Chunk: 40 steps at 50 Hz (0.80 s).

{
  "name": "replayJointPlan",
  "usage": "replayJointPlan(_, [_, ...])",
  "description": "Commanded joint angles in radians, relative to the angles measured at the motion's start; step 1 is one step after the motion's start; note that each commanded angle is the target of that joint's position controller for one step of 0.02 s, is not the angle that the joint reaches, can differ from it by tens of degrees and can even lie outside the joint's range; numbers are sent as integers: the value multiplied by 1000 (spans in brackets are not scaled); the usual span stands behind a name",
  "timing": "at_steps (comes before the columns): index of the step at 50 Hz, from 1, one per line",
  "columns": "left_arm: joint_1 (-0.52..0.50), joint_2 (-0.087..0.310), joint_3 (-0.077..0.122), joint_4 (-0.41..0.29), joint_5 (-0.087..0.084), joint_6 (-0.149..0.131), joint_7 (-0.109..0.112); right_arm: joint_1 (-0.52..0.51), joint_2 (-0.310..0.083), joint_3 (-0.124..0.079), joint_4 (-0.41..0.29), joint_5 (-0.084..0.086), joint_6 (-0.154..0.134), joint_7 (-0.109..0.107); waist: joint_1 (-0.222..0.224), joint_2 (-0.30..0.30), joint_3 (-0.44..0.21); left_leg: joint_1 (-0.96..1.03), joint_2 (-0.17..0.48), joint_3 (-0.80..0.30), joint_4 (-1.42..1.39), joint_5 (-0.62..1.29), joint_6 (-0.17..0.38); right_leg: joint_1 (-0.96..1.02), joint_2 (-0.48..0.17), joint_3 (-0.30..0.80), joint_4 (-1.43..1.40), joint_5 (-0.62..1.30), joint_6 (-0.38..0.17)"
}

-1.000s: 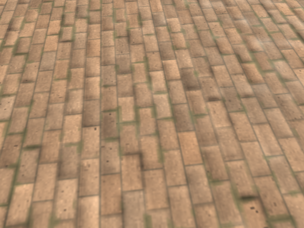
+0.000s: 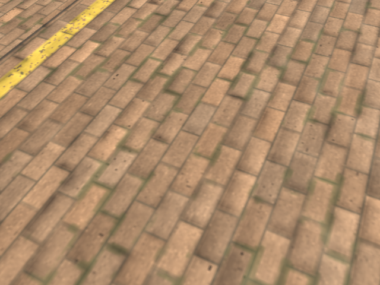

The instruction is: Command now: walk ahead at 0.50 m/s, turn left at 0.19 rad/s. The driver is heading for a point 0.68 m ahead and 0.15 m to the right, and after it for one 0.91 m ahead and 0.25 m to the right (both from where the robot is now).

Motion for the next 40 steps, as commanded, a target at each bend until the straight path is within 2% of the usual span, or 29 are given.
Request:
replayJointPlan(1, [-53,173,38,-58,-10,-12,5,-67,-15,9,-82,-5,-24,11,-11,-123,-2,-46,35,10,-185,137,-9,39,-251,192,-179,199,-185])
replayJointPlan(3, [-30,188,39,-41,-16,-5,5,-127,-16,12,-90,1,-30,19,10,-124,6,12,15,33,-300,233,-10,29,-235,143,-177,211,-166])
replayJointPlan(5, [13,198,39,-19,-22,2,4,-180,-27,9,-104,8,-33,25,28,-127,13,43,-1,43,-365,275,-6,53,-250,136,-168,215,-155])
replayJointPlan(8, [43,212,42,8,-29,17,7,-219,-49,1,-125,12,-37,34,17,-135,26,66,-14,43,-434,229,29,124,-291,144,-132,251,-132])
replayJointPlan(9, [41,220,44,13,-29,23,9,-201,-61,-5,-122,11,-38,35,-4,-138,16,110,-24,52,-456,208,44,141,-297,139,-101,309,-121])
replayJointPlan(10, [33,222,43,15,-32,28,11,-142,-81,-18,-107,6,-40,33,-48,-131,-15,226,-45,68,-497,208,64,126,-278,121,-21,431,-102])
replayJointPlan(11, [37,206,35,16,-29,30,13,-14,-120,-42,-69,0,-39,25,-113,-111,-92,419,-60,77,-517,209,88,80,-231,89,133,524,-78])
replayJointPlan(12, [22,158,12,-10,-9,26,14,161,-186,-64,-40,-14,-35,12,-192,-41,-226,699,89,-72,-485,213,144,-96,-179,54,401,343,-39])
replayJointPlan(13, [124,42,-23,-39,-3,11,14,223,-272,-80,-30,-26,-25,6,-150,220,-353,982,346,-506,-571,40,279,-459,-20,11,762,-269,28])
replayJointPlan(14, [91,135,-1,-24,-24,0,14,239,-187,-60,-25,-16,-25,8,-185,161,-350,933,351,-631,-653,-101,289,-560,-39,142,905,-388,26])
replayJointPlan(15, [24,183,18,-46,-46,-3,10,183,-146,-44,-19,-8,-29,9,-170,119,-204,823,322,-481,-672,-88,251,-622,-83,144,935,-308,18])
replayJointPlan(16, [-19,175,17,-53,-42,-1,12,122,-115,-34,-18,-8,-33,11,-141,81,-133,708,275,-360,-697,-22,225,-601,-123,121,905,-224,19])
replayJointPlan(17, [-39,164,20,-53,-28,5,14,69,-85,-27,-15,-14,-38,15,-112,65,-79,611,238,-277,-732,47,212,-573,-147,118,861,-161,25])
replayJointPlan(18, [-22,151,24,-46,-25,19,15,35,-63,-22,-12,-21,-48,18,-80,78,-55,535,209,-204,-767,116,198,-516,-169,127,834,-114,30])
replayJointPlan(20, [5,105,18,-35,-27,44,14,9,-57,-27,6,-24,-66,19,-49,63,-38,458,198,-112,-817,220,202,-461,-174,125,817,-63,45])
replayJointPlan(22, [-24,92,19,-48,-24,57,16,7,-72,-35,29,-27,-78,14,-41,33,-9,442,196,-33,-843,304,203,-494,-173,140,774,5,57])
replayJointPlan(24, [-70,84,18,-66,-20,57,13,20,-83,-40,51,-30,-78,6,-49,15,8,465,189,35,-852,353,197,-532,-169,149,679,103,63])
replayJointPlan(28, [-195,58,4,-107,-17,48,-13,46,-117,-48,79,-21,-68,-8,-95,-9,44,492,173,152,-868,373,169,-500,-153,77,449,269,47])
replayJointPlan(31, [-295,50,-3,-157,-17,47,-31,105,-142,-57,113,-9,-50,-12,-133,-25,77,590,205,188,-845,405,162,-537,-145,38,353,250,21])
replayJointPlan(33, [-335,56,-2,-189,-17,47,-43,129,-154,-62,129,0,-32,-14,-139,-19,82,669,225,207,-800,482,151,-557,-132,8,316,182,-2])
replayJointPlan(35, [-328,75,7,-211,-18,50,-52,120,-176,-67,130,6,-16,-19,-111,9,50,712,229,238,-706,744,130,-491,-87,-44,298,88,-36])
replayJointPlan(36, [-294,94,18,-212,-17,54,-53,114,-192,-72,127,8,-8,-24,-84,34,11,724,227,250,-626,922,118,-422,-50,-75,305,33,-56])
replayJointPlan(37, [-210,124,36,-199,-19,58,-51,106,-203,-74,124,10,1,-29,-33,48,-44,715,218,263,-494,1052,106,-309,-9,-98,304,-7,-82])
replayJointPlan(38, [-61,172,65,-165,-21,60,-40,88,-202,-72,118,14,6,-34,54,33,-121,632,186,286,-294,1033,77,-88,29,-95,237,43,-119])
replayJointPlan(39, [95,252,99,-130,-22,72,-18,101,-168,-56,102,-2,-3,-37,118,-61,-212,388,142,284,2,722,33,223,-69,90,206,63,-176])
replayJointPlan(40, [56,350,109,-140,-29,65,-12,203,-16,-8,48,-35,-33,-16,-16,-306,-294,-77,-77,183,349,-265,-30,552,-327,664,128,-78,-373])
